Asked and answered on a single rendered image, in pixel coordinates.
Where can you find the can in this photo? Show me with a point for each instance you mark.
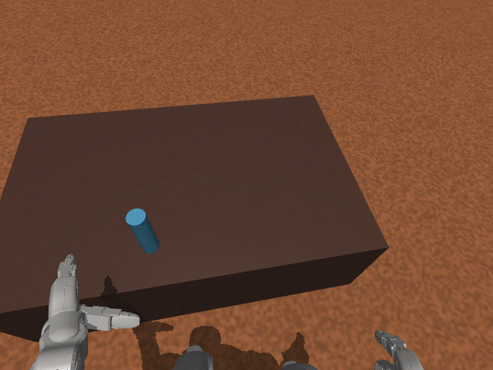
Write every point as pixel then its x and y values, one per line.
pixel 142 229

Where can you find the right robot hand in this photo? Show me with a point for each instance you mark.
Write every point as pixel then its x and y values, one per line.
pixel 396 348

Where can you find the left robot hand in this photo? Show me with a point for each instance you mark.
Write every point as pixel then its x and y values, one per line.
pixel 64 296

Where can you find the left robot arm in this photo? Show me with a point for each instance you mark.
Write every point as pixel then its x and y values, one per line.
pixel 63 344

